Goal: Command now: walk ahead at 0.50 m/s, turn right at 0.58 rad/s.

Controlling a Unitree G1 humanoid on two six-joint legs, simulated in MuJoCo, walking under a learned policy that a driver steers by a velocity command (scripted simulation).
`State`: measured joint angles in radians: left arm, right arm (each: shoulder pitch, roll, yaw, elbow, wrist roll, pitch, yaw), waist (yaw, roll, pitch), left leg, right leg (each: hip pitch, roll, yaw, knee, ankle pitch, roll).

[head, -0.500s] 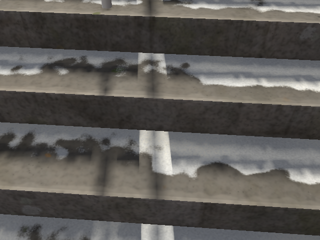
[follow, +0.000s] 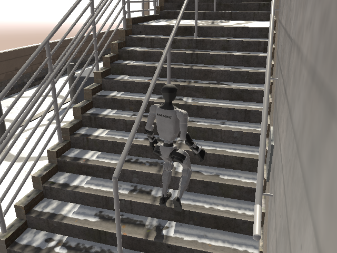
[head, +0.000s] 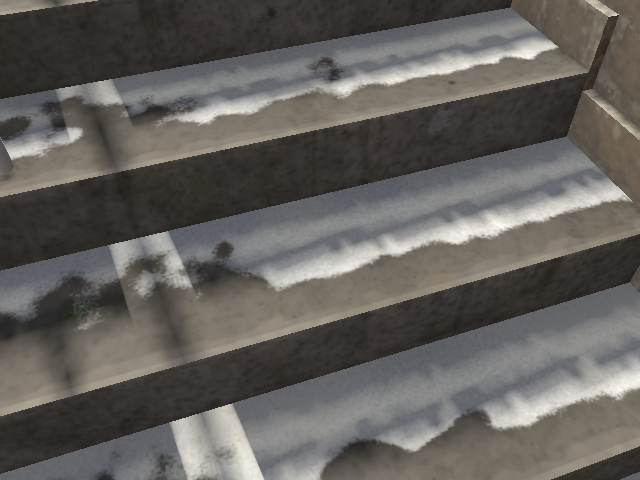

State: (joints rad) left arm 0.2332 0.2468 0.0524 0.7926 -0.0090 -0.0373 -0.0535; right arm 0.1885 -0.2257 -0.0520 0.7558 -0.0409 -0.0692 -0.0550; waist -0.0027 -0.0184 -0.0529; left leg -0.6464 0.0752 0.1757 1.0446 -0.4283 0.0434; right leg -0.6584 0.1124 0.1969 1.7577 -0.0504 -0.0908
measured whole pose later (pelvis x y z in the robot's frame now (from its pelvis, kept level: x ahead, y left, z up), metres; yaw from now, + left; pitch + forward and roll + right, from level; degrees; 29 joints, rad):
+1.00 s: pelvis +0.45 -0.15 +0.19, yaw -6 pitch +4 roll +1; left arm 0.23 0.21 -0.01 0.77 0.03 -0.12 -0.04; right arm 0.29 -0.23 0.02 0.85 -0.04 -0.03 0.02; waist -0.02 0.00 -0.18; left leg -0.48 -0.15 0.01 0.93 -0.52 0.12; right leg -0.71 0.03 0.09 1.83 -0.15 -0.11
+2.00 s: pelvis +0.98 -0.14 +0.43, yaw +30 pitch +6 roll -3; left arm 0.00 0.06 -0.11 0.49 0.02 -0.08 0.03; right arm 0.45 -0.24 -0.05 0.92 0.04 -0.03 -0.03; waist -0.02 0.06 -0.04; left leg -0.13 0.01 -0.24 0.34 -0.16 0.05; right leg -0.90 -0.04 -0.10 1.28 -0.51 -0.06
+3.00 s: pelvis +1.43 +0.25 +0.74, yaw +30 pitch +3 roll -3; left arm -0.04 0.01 -0.14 0.70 0.00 -0.05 -0.03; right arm 0.54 -0.03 0.06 1.11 -0.03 -0.07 0.00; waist -0.07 -0.02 -0.11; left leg -0.13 0.05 0.15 0.37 -0.28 0.04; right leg -1.40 -0.04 -0.05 1.87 -0.05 -0.08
